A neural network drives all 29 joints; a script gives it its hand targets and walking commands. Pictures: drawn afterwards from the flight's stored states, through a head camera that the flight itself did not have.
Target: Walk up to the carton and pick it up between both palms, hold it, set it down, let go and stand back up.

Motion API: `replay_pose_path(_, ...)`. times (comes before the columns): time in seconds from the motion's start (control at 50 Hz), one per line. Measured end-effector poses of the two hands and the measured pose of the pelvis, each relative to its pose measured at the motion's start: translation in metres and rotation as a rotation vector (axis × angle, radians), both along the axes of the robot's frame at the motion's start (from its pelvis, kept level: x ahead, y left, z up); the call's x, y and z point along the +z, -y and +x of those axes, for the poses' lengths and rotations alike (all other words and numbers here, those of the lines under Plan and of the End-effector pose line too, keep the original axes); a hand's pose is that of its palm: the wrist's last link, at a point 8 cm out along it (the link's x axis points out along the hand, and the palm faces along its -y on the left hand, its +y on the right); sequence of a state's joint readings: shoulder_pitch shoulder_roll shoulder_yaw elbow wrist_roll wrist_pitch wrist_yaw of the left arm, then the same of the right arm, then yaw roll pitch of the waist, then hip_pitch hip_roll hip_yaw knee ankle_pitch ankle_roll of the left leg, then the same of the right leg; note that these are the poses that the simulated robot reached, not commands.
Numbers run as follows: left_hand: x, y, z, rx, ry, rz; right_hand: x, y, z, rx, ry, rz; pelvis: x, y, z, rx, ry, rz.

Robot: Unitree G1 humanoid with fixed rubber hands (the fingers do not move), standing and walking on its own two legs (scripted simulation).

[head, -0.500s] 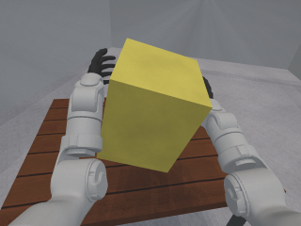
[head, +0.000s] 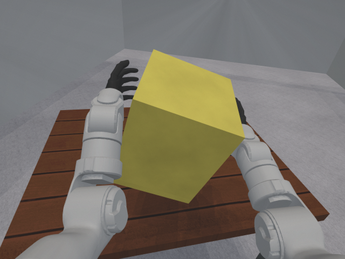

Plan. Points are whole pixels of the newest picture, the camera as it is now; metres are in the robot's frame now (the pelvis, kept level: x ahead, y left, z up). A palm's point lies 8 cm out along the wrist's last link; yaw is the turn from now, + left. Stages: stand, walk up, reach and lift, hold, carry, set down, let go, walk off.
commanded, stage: set down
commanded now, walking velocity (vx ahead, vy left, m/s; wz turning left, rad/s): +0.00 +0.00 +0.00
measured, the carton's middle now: (171, 129) +0.37 -0.01 +0.18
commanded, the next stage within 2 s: none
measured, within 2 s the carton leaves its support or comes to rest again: neither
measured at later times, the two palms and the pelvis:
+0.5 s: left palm (118, 106) +0.41 +0.12 +0.23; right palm (233, 140) +0.35 -0.16 +0.16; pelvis +0.00 +0.01 +0.00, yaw +0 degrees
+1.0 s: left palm (118, 117) +0.42 +0.12 +0.19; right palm (228, 149) +0.35 -0.16 +0.13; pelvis +0.01 +0.01 +0.00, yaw +0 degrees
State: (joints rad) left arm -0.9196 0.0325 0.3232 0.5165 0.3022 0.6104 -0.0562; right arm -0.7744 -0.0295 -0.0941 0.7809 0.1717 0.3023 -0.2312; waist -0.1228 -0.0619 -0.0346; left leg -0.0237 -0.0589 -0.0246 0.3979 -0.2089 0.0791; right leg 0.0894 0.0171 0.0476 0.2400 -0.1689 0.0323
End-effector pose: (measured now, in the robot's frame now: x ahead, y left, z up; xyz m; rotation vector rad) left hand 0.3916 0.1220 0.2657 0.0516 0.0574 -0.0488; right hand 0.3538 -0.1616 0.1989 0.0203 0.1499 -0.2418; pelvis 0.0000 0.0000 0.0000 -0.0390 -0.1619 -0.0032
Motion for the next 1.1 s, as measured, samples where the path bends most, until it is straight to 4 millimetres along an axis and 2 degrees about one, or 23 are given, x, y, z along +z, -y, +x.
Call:
replay_pose_path(0.26, -0.026, 0.000, 0.009, -0.038, -0.030, 0.001, -0.023, -0.002, -0.003, -0.037, -0.027, 0.003, 0.000, -0.002, -0.004, 0.005, -0.018, -0.001)
replay_pose_path(0.4, -0.032, 0.003, 0.014, -0.061, -0.021, -0.002, -0.027, 0.001, -0.004, -0.063, -0.013, 0.011, 0.000, -0.004, -0.001, -0.001, -0.022, -0.002)
replay_pose_path(0.78, -0.068, -0.003, 0.026, -0.093, -0.071, 0.001, -0.056, -0.005, -0.003, -0.090, -0.050, 0.003, 0.000, -0.008, 0.009, -0.006, -0.029, -0.005)
replay_pose_path(1.1, -0.085, -0.001, 0.035, -0.137, -0.089, 0.001, -0.072, -0.005, -0.004, -0.130, -0.057, 0.015, 0.000, -0.012, 0.014, -0.007, -0.054, -0.007)
